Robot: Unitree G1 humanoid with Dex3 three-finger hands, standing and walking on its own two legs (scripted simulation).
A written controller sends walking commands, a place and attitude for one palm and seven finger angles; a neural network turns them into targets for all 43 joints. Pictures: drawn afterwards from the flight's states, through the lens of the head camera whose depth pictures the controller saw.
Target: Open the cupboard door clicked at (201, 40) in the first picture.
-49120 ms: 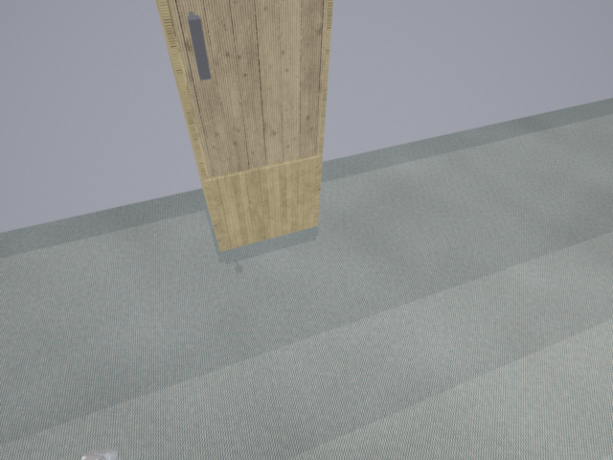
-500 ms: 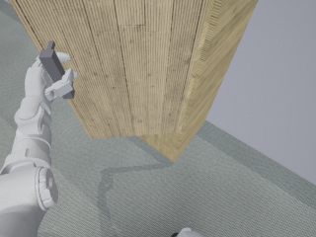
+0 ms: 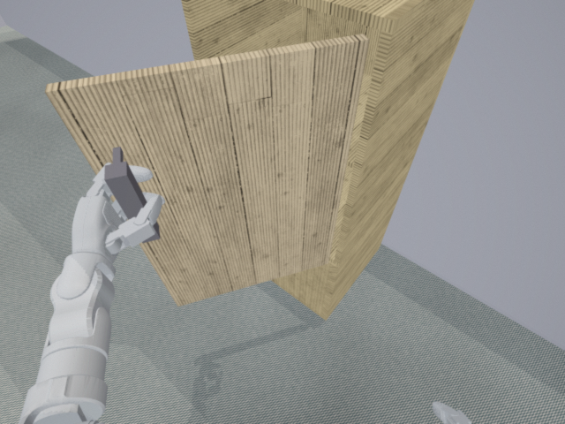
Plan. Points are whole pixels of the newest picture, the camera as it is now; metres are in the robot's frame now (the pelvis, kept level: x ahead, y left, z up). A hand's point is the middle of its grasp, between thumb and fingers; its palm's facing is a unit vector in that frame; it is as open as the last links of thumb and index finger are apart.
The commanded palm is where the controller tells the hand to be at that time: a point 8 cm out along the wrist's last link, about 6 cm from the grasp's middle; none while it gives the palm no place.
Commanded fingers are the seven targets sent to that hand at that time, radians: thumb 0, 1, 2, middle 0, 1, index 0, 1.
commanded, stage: pull the door open along its arc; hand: left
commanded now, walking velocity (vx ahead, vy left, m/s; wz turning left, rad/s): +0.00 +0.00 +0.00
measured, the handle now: (134, 195) +0.42 +0.23 +0.10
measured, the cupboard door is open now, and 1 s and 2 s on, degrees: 56 84 85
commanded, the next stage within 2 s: open thumb and fingers to let go in 0.64 s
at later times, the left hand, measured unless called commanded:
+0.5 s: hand (196, 284) +0.27 +0.11 +0.11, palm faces +0.49 -0.87 +0.01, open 6.3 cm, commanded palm +0.20 +0.13 +0.10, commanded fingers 0.00 0.90 0.90 -0.40 -1.35 -0.40 -1.35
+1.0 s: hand (217, 307) +0.24 +0.08 +0.11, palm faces +0.46 -0.89 -0.01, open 7.6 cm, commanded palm +0.19 +0.11 +0.10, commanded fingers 0.00 -0.08 0.48 -0.33 -1.25 -0.33 -1.25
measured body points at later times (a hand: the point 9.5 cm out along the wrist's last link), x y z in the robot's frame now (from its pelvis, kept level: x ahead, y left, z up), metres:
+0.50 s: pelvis -0.01 -0.02 +0.01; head -0.01 -0.04 +0.46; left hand +0.24 +0.15 +0.11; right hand +0.20 -0.21 -0.08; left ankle -0.06 +0.10 -0.72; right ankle +0.02 -0.12 -0.72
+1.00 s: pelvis -0.02 -0.03 +0.00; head -0.03 -0.06 +0.45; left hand +0.21 +0.13 +0.11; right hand +0.19 -0.21 -0.08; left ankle -0.06 +0.10 -0.72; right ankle +0.02 -0.12 -0.72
